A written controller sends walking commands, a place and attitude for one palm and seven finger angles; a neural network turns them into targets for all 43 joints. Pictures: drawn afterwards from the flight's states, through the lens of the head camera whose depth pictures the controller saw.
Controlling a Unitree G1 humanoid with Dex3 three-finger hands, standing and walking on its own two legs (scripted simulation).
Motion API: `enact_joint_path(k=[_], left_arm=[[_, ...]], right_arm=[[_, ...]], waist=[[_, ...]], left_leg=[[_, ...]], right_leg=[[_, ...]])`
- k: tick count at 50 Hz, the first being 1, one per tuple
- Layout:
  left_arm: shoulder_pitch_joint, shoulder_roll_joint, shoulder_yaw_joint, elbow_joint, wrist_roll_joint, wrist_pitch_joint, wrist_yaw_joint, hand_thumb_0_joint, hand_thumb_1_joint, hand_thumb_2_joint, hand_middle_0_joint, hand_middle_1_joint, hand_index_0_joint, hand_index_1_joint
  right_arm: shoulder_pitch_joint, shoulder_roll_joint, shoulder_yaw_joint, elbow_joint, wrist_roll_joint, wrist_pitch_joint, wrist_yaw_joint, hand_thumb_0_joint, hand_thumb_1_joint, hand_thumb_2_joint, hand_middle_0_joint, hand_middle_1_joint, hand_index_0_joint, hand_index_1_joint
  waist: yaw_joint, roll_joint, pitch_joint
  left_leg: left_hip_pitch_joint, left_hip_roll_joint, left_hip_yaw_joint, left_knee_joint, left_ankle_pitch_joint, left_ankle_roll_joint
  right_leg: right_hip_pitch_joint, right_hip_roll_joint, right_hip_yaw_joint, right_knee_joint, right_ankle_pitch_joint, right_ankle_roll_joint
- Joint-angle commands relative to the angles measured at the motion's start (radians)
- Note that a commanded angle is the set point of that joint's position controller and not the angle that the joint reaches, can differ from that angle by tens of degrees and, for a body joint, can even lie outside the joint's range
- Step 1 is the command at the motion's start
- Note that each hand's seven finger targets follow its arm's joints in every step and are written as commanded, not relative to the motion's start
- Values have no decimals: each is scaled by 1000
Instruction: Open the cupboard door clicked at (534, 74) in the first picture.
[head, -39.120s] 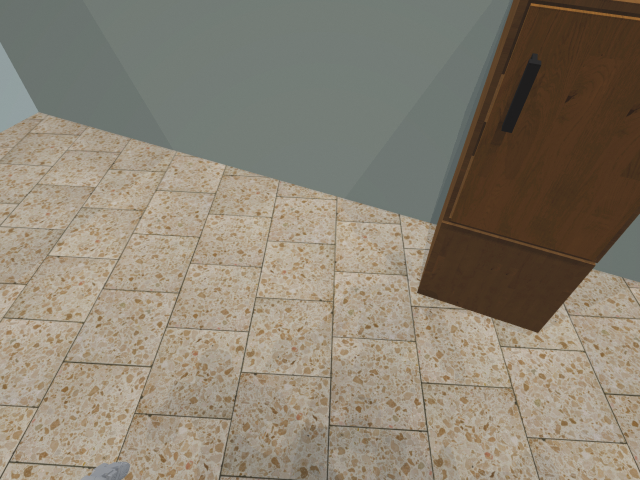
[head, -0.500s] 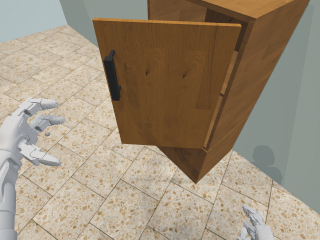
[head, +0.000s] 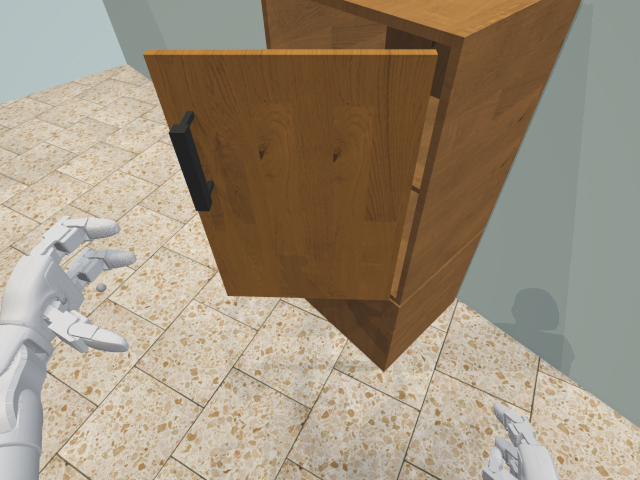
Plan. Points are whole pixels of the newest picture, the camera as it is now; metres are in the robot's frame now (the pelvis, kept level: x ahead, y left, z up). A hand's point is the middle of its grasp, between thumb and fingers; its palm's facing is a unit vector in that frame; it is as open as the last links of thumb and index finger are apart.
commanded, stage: move the hooked fingers beside the handle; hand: left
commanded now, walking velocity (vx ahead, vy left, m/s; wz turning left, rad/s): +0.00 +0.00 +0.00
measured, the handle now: (196, 162) +0.56 +0.24 +0.10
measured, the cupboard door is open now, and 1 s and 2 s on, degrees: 45 45 45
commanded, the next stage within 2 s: none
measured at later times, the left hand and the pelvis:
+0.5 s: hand (121, 244) +0.36 +0.28 +0.11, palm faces +0.04 -1.00 -0.01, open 14.0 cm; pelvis -0.01 +0.01 +0.00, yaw -1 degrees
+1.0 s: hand (126, 212) +0.42 +0.30 +0.11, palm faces +0.03 -1.00 +0.01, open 14.0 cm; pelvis +0.00 +0.04 -0.01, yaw -1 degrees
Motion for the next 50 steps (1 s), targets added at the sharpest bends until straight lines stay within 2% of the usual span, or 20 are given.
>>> enact_joint_path(k=[1, 4, 6, 9, 12, 14, 16, 19, 21, 27, 30, 31, 33, 34, 39, 40, 41, 43, 46, 50], left_arm=[[-254, 271, 100, -160, -23, -61, 12, 0, -500, 300, -300, -1200, -300, -1200], [-380, 332, 105, -104, 3, -57, 18, 0, -500, 300, -300, -1200, -300, -1200], [-477, 337, 89, -97, 18, -71, 17, 0, -500, 300, -300, -1200, -300, -1200], [-508, 389, 119, -41, 19, -98, 8, 0, -500, 300, -300, -1200, -300, -1200], [-595, 338, 59, -3, 24, -123, -7, 0, -500, 300, -300, -1200, -300, -1200], [-573, 382, 93, 90, 22, -118, -16, 0, -500, 300, -300, -1200, -300, -1200], [-576, 384, 92, 150, 27, -107, -23, 0, -500, 300, -300, -1200, -300, -1200], [-597, 390, 83, 204, 36, -95, -23, 0, -500, 300, -300, -1200, -300, -1200], [-602, 399, 92, 191, 47, -105, -12, 0, -500, 300, -300, -1200, -300, -1200], [-721, 433, 116, 188, 63, -171, 20, 0, -500, 300, -300, -1200, -300, -1200], [-754, 431, 104, 184, 77, -185, 20, 0, -500, 300, -300, -1200, -300, -1200], [-745, 397, 74, 195, 78, -181, 14, 0, -500, 300, -300, -1200, -300, -1200], [-771, 397, 66, 236, 84, -172, 10, 0, -500, 300, -300, -1200, -300, -1200], [-766, 399, 65, 268, 80, -165, 7, 0, -500, 300, -300, -1200, -300, -1200], [-865, 394, 40, 312, 88, -167, 10, 0, -500, 300, -300, -1200, -300, -1200], [-871, 441, 83, 295, 95, -178, 17, 0, -500, 300, -300, -1200, -300, -1200], [-864, 407, 52, 297, 102, -182, 19, 0, -500, 300, -300, -1200, -300, -1200], [-935, 373, 13, 314, 107, -193, 26, 0, -500, 300, -300, -1200, -300, -1200], [-965, 432, 59, 386, 114, -204, 33, 0, -500, 300, -300, -1200, -300, -1200], [-1050, 410, 14, 418, 141, -213, 39, 0, -500, 300, -300, -1200, -300, -1200]], right_arm=[[-72, -125, -50, -147, 2, -47, -10, 0, -900, -900, 200, 300, 200, 300], [-55, -135, -49, -125, 4, -35, -17, 0, -900, -900, 200, 300, 200, 300], [-55, -130, -48, -121, 4, -33, -21, 0, -900, -900, 200, 300, 200, 300], [-42, -136, -47, -114, 3, -27, -24, 0, -900, -900, 200, 300, 200, 300], [-33, -132, -48, -108, 4, -30, -25, 0, -900, -900, 200, 300, 200, 300], [-14, -145, -49, -99, 4, -22, -24, 0, -900, -900, 200, 300, 200, 300], [-3, -151, -52, -99, 5, -15, -20, 0, -900, -900, 200, 300, 200, 300], [8, -158, -54, -111, 4, -3, -11, 0, -900, -900, 200, 300, 200, 300], [21, -157, -58, -123, 1, 2, -5, 0, -900, -900, 200, 300, 200, 300], [70, -166, -67, -107, -7, 20, 1, 0, -900, -900, 200, 300, 200, 300], [85, -167, -70, -100, -11, 29, 3, 0, -900, -900, 200, 300, 200, 300], [89, -164, -68, -101, -11, 30, 4, 0, -900, -900, 200, 300, 200, 300], [102, -170, -71, -88, -12, 37, 3, 0, -900, -900, 200, 300, 200, 300], [112, -174, -70, -89, -11, 44, 3, 0, -900, -900, 200, 300, 200, 300], [127, -180, -69, -83, -14, 60, 6, 0, -900, -900, 200, 300, 200, 300], [134, -183, -75, -81, -18, 63, 7, 0, -900, -900, 200, 300, 200, 300], [135, -180, -72, -85, -19, 66, 9, 0, -900, -900, 200, 300, 200, 300], [143, -181, -73, -75, -21, 71, 11, 0, -900, -900, 200, 300, 200, 300], [163, -191, -75, -61, -24, 87, 12, 0, -900, -900, 200, 300, 200, 300], [177, -190, -72, -55, -29, 100, 18, 0, -900, -900, 200, 300, 200, 300]], waist=[[-1, -33, -174], [-26, -31, -142], [-37, 16, -165], [-33, 2, -201], [-47, 55, -237], [-41, -8, -225], [-34, -19, -223], [-24, -5, -211], [-17, 9, -257], [-38, 23, -285], [-40, 82, -323], [-44, 102, -319], [-55, 90, -297], [-60, 31, -280], [-72, 54, -271], [-61, 80, -316], [-65, 99, -325], [-86, 84, -314], [-87, 49, -319], [-95, 134, -343]], left_leg=[[49, -16, -5, -37, 218, 34], [24, -12, -4, -30, 189, 34], [33, -15, -4, -32, 177, 36], [23, -11, -6, -21, 182, 36], [69, -16, -8, -25, 193, 39], [31, -10, -10, -18, 190, 39], [12, -12, -10, -28, 188, 38], [5, -12, -11, -30, 196, 38], [22, -13, -12, -35, 216, 39], [46, -5, -22, -37, 225, 38], [96, -2, -27, -32, 280, 36], [107, -2, -28, -32, 296, 35], [106, 3, -37, -32, 291, 31], [90, 5, -39, -29, 288, 35], [100, 9, -54, -30, 311, 24], [128, 12, -58, -25, 337, 20], [148, 14, -62, -24, 362, 16], [164, 22, -78, -22, 357, 8], [137, 22, -76, -13, 350, 11], [182, 27, -94, -3, 393, -6]], right_leg=[[74, -57, 107, -99, 379, 69], [44, -58, 120, -108, 318, 70], [39, -59, 127, -110, 282, 64], [67, -63, 140, -104, 294, 65], [41, -49, 113, -93, 287, 51], [50, -50, 120, -92, 289, 52], [42, -49, 106, -83, 294, 51], [22, -42, 91, -74, 287, 40], [28, -34, 80, -63, 302, 37], [-4, -16, 62, -51, 280, 28], [-18, -12, 55, -41, 312, 21], [-28, -12, 52, -41, 319, 19], [-63, -10, 43, -44, 298, 19], [-67, -6, 40, -44, 297, 18], [-107, -5, 28, -38, 279, 13], [-105, -3, 32, -33, 288, 13], [-118, -3, 29, -30, 287, 13], [-165, -2, 21, -28, 255, 17], [-158, 0, 24, -23, 262, 16], [-211, -3, 21, -13, 237, 13]])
